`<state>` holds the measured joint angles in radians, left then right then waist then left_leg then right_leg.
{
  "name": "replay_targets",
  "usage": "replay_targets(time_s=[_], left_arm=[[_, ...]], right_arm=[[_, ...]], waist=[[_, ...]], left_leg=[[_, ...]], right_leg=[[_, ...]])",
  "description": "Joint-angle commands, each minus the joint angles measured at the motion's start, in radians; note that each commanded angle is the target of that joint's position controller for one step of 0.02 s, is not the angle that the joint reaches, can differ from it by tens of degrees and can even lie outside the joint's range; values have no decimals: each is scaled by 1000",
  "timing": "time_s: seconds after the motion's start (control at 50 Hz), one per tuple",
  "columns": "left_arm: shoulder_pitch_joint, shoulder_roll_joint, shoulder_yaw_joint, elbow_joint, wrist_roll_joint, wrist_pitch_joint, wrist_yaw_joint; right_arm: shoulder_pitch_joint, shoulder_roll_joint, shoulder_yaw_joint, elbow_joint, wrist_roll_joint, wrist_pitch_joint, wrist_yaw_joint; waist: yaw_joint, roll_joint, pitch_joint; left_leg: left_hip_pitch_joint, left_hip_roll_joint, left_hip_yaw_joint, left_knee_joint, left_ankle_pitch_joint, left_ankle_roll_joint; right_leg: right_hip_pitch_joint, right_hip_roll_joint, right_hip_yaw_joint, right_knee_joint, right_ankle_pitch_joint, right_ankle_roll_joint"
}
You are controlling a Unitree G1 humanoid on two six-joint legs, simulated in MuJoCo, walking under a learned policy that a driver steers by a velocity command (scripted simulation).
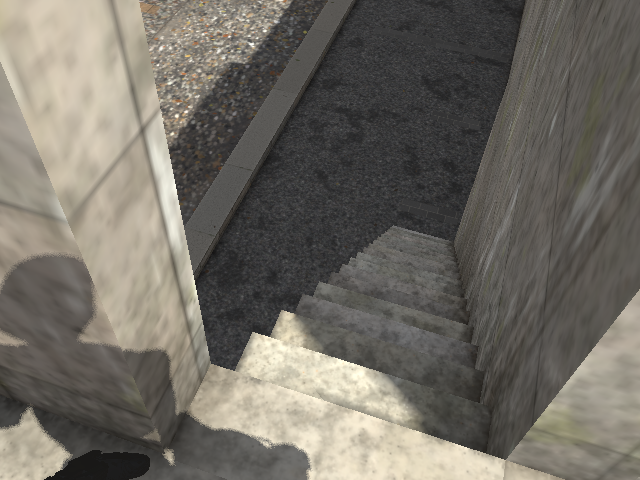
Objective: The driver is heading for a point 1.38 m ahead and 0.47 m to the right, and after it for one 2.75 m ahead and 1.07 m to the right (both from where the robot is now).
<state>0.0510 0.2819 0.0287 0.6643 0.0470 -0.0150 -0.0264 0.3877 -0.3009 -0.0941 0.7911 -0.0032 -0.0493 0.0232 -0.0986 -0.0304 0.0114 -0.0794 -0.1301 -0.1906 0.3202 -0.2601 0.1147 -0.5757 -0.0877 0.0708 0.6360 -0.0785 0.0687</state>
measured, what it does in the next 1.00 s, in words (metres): walks ahead, turning right: right foot, then left foot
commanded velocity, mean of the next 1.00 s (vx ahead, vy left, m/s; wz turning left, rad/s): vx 0.16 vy -0.11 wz -0.48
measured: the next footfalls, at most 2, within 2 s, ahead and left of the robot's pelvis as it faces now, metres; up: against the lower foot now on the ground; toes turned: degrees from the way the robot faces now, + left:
right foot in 0.18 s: +0.31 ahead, -0.16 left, +0.00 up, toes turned -5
left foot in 0.58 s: +0.47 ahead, -0.10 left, +0.00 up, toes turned -25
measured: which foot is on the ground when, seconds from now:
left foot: down 0.00-0.20, up 0.22-0.56, down 0.58-0.68, up 0.70-0.94, down 0.96-1.00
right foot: up 0.00-0.16, down 0.18-0.52, up 0.54-0.66, down 0.68-0.96, up 0.98-1.00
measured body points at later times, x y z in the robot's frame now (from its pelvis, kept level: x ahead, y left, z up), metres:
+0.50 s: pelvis +0.25 -0.16 +0.01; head +0.33 -0.18 +0.45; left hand +0.30 +0.11 -0.12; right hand +0.42 -0.44 -0.09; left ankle +0.45 -0.06 -0.67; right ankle +0.28 -0.18 -0.73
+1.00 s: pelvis +0.30 -0.18 -0.02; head +0.32 -0.17 +0.43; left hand +0.59 -0.08 -0.12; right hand +0.21 -0.45 -0.12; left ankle +0.37 -0.13 -0.75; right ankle +0.25 -0.32 -0.74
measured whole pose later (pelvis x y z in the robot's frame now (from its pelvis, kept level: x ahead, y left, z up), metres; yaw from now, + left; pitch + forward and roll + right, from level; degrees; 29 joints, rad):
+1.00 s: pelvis +0.30 -0.18 -0.02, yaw -33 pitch -1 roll -2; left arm 0.13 0.24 0.04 0.70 0.02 0.05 0.01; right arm 0.30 -0.28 -0.01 0.75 -0.04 0.02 0.01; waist -0.07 -0.01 0.02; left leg -0.31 -0.02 0.02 0.58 -0.26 0.04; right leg -0.31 0.08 0.16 0.62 -0.36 0.03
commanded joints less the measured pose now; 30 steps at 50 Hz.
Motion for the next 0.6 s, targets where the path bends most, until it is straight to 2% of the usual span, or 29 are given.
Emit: replay_targets(time_s=[0.02,0.06,0.08,0.1,0.12,0.14,0.16,0.18,0.2,0.22,0.24,0.26,0.28,0.3,0.32,0.34,0.36,0.38,0.4,0.42,0.44,0.46,0.48,0.5,0.52,0.54,0.56,0.58,0.6], left_arm=[[-174,57,5,-103,-9,-25,-14],[-217,61,6,-113,-1,-31,-29],[-207,58,7,-118,5,-32,-35],[-174,60,11,-115,-1,-28,-34],[-81,62,20,-101,-2,-16,-36],[21,102,38,-113,32,30,-60],[192,99,43,-77,29,52,-61],[357,125,59,-36,24,58,-63],[425,176,79,-42,17,58,-59],[418,229,93,-63,-19,42,-75],[386,211,105,-62,-73,31,-69],[291,145,88,-90,-74,36,-46],[256,69,61,-97,-52,40,-24],[254,41,48,-109,-31,40,-17],[237,40,50,-123,-32,43,-14],[331,70,52,-50,-53,18,44],[474,143,73,14,-48,-21,62],[498,204,91,30,-70,-36,65],[439,207,89,6,-85,-34,59],[352,193,84,-15,-87,-21,63],[287,176,78,-26,-92,-5,70],[253,153,69,-31,-91,18,81],[219,165,75,-30,-90,27,87],[77,194,91,-77,-92,36,89],[-24,224,130,-108,-94,61,96],[204,180,140,-71,-76,73,94],[511,143,106,-20,-7,37,102],[491,149,105,-42,-21,5,85],[487,155,98,-29,-32,18,67]], right_arm=[[53,-116,-15,-28,-5,-36,-10],[63,-137,-12,-14,-17,-41,-29],[62,-152,-15,-7,-13,-41,-43],[42,-167,-17,-2,-4,-45,-60],[18,-174,-16,-6,11,-37,-71],[-14,-246,-47,12,34,-6,-123],[-35,-256,-55,-8,49,-8,-132],[-50,-225,-47,-27,53,-18,-133],[-77,-149,-33,-41,48,-22,-129],[-41,-73,-1,-73,18,2,-117],[-36,-77,-1,-59,-9,24,-124],[-67,-75,6,-69,-41,24,-116],[-135,-81,-6,-77,-44,33,-117],[-162,-103,-15,-82,-43,52,-115],[-137,-128,-26,-48,-34,69,-114],[-202,-82,-4,-108,-59,65,-99],[-161,-68,10,-87,-85,84,-88],[-197,-49,29,-127,-90,93,-89],[-234,-63,40,-155,-83,108,-75],[-247,-57,50,-174,-66,116,-64],[-220,-75,49,-179,-59,122,-58],[-209,-94,45,-187,-63,110,-55],[-174,-84,50,-200,-81,114,-46],[-24,-136,37,-150,-69,105,-50],[27,-132,32,-112,-29,94,-47],[-259,-43,55,-169,-16,90,-64],[-547,28,90,-314,-65,84,-79],[-704,-9,96,-366,-69,72,-82],[-540,-40,72,-299,-14,43,-105]], waist=[[-49,156,78],[-59,105,119],[-47,106,120],[-17,100,122],[22,103,95],[113,110,74],[178,139,-124],[246,84,-262],[294,-111,-347],[261,-307,-426],[239,-84,-336],[191,-18,-191],[179,28,-82],[164,56,-56],[153,51,-40],[87,122,33],[96,256,51],[88,213,-44],[88,147,-125],[68,17,-143],[46,-109,-150],[38,-188,-130],[15,-222,-129],[-67,-166,-149],[-146,143,-191],[-24,677,-233],[197,376,-215],[271,239,-110],[231,-33,-117]], left_leg=[[21,279,-232,-186,-130,136],[103,321,-189,-159,139,110],[143,349,-160,-136,319,90],[140,373,-110,-107,525,61],[132,378,-58,-28,746,32],[176,364,9,197,1209,-9],[127,334,54,384,1327,-27],[-41,295,80,617,1094,-46],[-296,140,174,1091,298,-92],[-639,-28,229,1465,-495,-129],[-732,78,156,1438,-374,-96],[-680,126,120,1257,-280,-96],[-632,148,131,1169,-261,-99],[-582,160,131,1081,-255,-113],[-548,160,153,1006,-253,-124],[-621,182,105,1009,-172,-165],[-708,147,83,1034,-115,-168],[-699,160,74,1001,-59,-160],[-642,146,95,897,23,-147],[-530,113,148,769,73,-134],[-390,66,218,644,102,-125],[-246,25,271,523,131,-111],[-139,8,273,475,128,-94],[74,21,257,326,122,-52],[224,69,155,219,288,38],[-24,230,50,86,651,116],[-496,356,-17,266,718,50],[-682,391,-97,339,922,12],[-355,516,-82,179,1139,85]], right_leg=[[-71,10,-63,-88,95,-40],[-114,25,-93,-132,78,-68],[-113,29,-102,-150,77,-86],[-65,36,-111,-160,74,-96],[7,57,-137,-150,37,-114],[11,100,-187,-167,-109,-146],[284,150,-201,-178,-60,-195],[588,152,-155,-198,13,-254],[823,25,-22,-207,148,-379],[1035,-214,345,-204,692,-554],[957,-204,292,-189,612,-550],[739,-147,270,-247,445,-483],[566,-103,269,-311,336,-438],[481,-60,282,-339,288,-412],[411,-21,284,-356,252,-404],[418,-82,354,-282,741,-309],[510,-215,460,-185,1310,-147],[516,-188,436,-166,1377,-31],[522,-75,334,-180,1207,73],[428,41,238,-213,1120,148],[336,128,186,-257,1126,240],[227,191,165,-277,1163,328],[174,198,203,-264,1160,366],[49,253,153,-164,1154,444],[-74,341,144,314,610,393],[47,361,138,966,-647,210],[327,146,403,1093,-904,-45],[434,103,410,944,-903,-128],[224,201,80,837,-676,-96]])
Over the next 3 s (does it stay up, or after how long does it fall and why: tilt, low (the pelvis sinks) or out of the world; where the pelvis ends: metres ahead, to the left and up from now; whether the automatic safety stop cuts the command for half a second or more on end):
stays up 0.30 -0.14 -0.01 its command is cut before an obstacle after 0.0 s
